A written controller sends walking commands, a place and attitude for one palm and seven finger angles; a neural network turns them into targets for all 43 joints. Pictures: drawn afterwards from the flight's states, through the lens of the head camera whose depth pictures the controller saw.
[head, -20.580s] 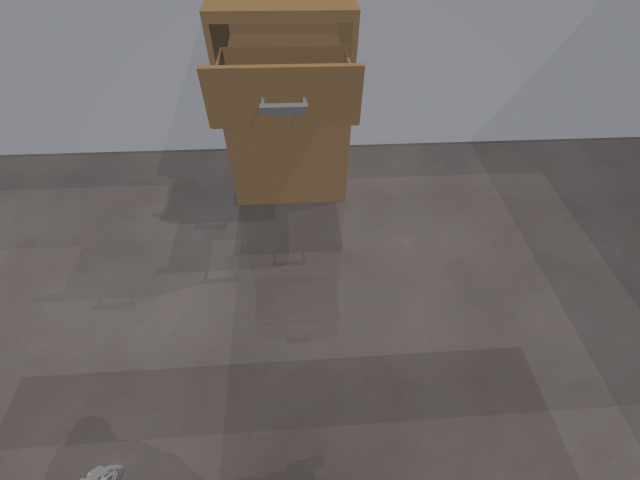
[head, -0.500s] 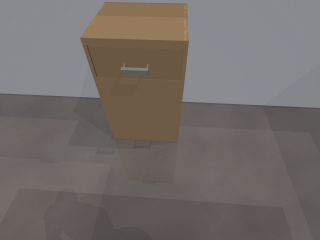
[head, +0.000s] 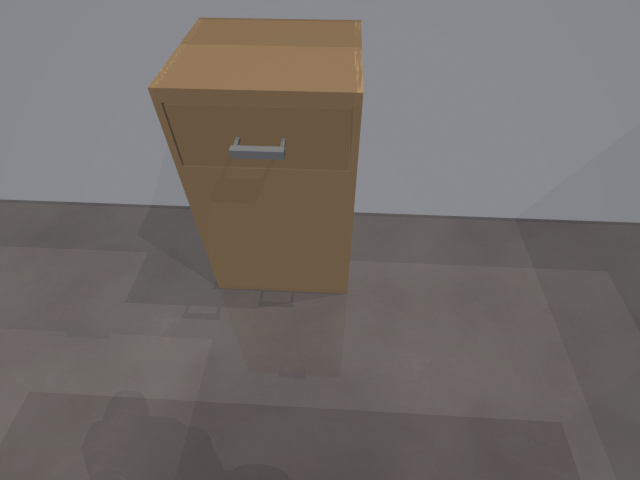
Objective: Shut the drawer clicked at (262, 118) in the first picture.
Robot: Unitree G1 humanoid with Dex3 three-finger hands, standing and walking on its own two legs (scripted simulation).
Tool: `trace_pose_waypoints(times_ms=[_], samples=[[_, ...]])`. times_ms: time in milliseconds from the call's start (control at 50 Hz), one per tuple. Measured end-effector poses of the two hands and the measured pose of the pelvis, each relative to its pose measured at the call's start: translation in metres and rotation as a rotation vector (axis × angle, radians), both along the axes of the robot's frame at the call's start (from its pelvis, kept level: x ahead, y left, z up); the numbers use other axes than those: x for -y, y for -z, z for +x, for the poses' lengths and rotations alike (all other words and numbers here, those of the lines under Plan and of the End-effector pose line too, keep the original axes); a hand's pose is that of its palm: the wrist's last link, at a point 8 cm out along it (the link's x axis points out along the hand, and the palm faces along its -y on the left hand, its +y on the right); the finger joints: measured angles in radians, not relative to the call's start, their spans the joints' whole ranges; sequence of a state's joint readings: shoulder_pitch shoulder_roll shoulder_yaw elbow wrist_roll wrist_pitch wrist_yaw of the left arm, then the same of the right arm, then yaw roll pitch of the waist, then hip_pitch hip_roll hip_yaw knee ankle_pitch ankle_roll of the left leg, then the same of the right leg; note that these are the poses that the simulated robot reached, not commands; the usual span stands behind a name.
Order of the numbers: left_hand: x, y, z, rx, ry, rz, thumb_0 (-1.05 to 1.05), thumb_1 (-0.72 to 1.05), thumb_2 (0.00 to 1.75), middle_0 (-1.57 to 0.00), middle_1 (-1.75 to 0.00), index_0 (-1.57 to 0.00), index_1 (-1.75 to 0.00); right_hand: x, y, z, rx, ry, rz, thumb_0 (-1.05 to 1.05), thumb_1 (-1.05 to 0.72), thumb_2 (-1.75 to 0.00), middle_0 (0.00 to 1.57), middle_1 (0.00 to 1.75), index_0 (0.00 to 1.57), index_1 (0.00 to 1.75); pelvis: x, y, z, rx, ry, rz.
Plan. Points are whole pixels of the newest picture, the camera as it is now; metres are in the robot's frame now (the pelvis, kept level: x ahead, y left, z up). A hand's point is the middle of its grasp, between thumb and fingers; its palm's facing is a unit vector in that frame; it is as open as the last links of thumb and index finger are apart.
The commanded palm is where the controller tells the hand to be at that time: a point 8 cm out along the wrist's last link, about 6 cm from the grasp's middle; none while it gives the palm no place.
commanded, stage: look to check the result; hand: left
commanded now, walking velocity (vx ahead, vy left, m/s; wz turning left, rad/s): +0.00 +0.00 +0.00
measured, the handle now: (258, 147) +0.86 +0.20 -0.09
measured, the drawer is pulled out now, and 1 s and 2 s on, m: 0.00 0.00 0.00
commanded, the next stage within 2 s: stand and wait in 0.44 s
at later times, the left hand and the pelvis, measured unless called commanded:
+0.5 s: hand out of the picture +0.01 +0.16 -0.17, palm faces +0.03 -0.98 -0.20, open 7.4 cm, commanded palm none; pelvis +0.01 -0.01 +0.00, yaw +0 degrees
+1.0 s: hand out of the picture +0.04 +0.18 -0.17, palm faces +0.01 -0.97 -0.25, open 7.4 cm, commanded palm none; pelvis +0.02 -0.01 +0.00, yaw -1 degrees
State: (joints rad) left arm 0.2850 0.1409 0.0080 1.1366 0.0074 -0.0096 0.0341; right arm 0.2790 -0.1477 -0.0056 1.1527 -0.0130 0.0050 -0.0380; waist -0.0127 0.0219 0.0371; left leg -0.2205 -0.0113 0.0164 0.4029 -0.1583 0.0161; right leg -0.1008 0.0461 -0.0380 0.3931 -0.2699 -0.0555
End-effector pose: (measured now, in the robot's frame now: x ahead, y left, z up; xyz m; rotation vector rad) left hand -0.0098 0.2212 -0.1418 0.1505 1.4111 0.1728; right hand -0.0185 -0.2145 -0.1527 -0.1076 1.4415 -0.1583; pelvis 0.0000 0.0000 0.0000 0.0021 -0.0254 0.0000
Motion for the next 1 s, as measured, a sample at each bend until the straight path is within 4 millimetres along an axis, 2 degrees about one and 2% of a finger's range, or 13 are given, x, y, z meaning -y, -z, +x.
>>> trace_pose_waypoints(times_ms=[220,460,1000], samples=[[0.009,0.0,-0.004,-0.028,-0.006,-0.001,0.0,0.91,0.9,-0.19,-0.3,-0.19,-0.3,0.01,0.0,0.008,-0.004,0.0,-0.006,0.0,-0.91,-0.89,0.2,0.3,0.2,0.3,0.008,0.0,0.005,-0.002,0.003,0.001],[0.016,0.001,0.012,-0.004,-0.001,-0.007,0.0,0.91,0.9,-0.2,-0.3,-0.2,-0.3,0.021,-0.002,0.027,0.029,-0.009,-0.022,0.0,-0.91,-0.89,0.2,0.3,0.2,0.3,0.013,0.0,0.011,-0.002,0.005,0.002],[-0.006,-0.006,0.048,0.053,0.032,0.046,0.0,0.91,0.9,-0.2,-0.3,-0.2,-0.3,0.043,-0.008,0.049,0.065,-0.012,-0.07,0.0,-0.91,-0.89,0.2,0.3,0.2,0.3,0.015,-0.002,0.021,-0.001,0.017,0.003]])
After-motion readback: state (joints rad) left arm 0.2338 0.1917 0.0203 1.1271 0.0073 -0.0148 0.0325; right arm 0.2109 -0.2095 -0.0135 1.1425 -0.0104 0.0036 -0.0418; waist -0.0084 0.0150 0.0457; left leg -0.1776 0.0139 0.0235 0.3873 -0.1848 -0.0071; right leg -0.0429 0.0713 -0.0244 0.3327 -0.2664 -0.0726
